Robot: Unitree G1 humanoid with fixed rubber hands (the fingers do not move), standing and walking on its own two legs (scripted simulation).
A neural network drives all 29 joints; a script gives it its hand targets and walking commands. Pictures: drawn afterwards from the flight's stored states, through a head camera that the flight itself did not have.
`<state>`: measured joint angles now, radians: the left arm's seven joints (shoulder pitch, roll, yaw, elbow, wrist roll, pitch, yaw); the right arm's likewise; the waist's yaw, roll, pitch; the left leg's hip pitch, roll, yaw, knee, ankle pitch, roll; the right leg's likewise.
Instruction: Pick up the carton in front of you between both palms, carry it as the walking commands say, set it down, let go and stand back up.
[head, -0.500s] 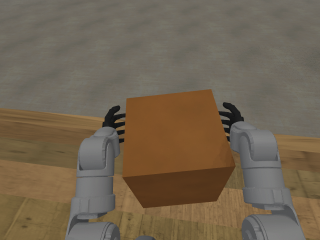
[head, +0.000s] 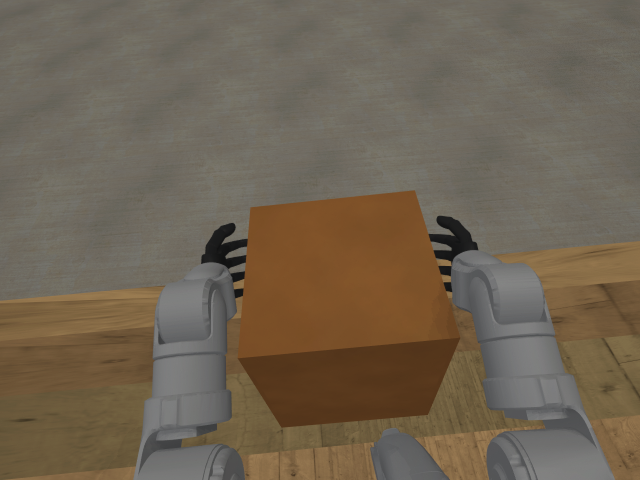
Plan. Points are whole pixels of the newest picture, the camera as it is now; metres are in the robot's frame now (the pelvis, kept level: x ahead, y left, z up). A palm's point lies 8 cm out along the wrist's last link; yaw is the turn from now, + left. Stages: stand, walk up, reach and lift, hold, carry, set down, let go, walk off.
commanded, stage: carry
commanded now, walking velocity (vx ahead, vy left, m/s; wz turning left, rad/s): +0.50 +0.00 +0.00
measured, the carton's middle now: (343, 316) +0.33 -0.04 +0.00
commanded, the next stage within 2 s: none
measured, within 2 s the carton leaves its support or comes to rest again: neither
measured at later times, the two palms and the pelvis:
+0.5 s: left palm (217, 170) +0.74 +0.15 -0.05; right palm (355, 154) +0.75 -0.15 -0.07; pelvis +0.40 -0.03 -0.16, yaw -1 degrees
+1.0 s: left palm (242, 129) +1.14 +0.12 -0.23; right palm (336, 111) +1.16 -0.17 -0.22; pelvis +0.80 -0.04 -0.35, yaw +0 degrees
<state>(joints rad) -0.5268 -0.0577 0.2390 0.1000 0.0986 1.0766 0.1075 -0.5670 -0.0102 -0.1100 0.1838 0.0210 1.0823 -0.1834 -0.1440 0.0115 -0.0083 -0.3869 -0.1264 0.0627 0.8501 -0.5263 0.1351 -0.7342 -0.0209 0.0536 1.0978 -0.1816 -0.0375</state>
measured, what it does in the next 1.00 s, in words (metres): goes down: right foot 0.12 m lower, then left foot 0.12 m lower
